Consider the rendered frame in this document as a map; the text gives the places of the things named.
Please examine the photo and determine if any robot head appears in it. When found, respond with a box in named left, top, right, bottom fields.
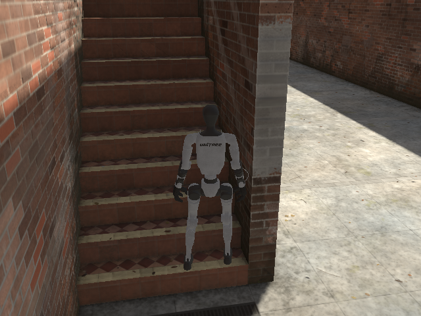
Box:
left=200, top=105, right=222, bottom=136

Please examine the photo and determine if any robot right forearm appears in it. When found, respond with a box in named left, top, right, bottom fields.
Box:
left=234, top=160, right=245, bottom=188

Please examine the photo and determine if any robot left upper arm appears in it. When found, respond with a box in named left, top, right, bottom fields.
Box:
left=181, top=133, right=197, bottom=170

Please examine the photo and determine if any robot left forearm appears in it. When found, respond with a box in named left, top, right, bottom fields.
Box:
left=175, top=160, right=187, bottom=188

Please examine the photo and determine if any left robot hand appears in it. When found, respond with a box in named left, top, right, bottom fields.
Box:
left=173, top=185, right=187, bottom=202

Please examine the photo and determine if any robot right upper arm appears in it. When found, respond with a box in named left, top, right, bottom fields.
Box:
left=224, top=133, right=241, bottom=170

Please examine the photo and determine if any right robot hand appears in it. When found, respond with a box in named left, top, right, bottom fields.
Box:
left=233, top=186, right=247, bottom=202

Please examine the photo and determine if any left robot thigh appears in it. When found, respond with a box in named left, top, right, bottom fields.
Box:
left=187, top=183, right=201, bottom=229

